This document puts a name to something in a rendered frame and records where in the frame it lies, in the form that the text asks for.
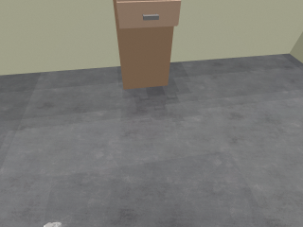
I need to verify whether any handle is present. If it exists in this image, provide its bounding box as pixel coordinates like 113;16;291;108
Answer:
142;13;159;21

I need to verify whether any drawer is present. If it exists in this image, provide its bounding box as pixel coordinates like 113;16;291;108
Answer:
116;0;182;29

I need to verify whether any cabinet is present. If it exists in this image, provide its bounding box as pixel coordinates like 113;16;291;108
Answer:
113;0;174;90

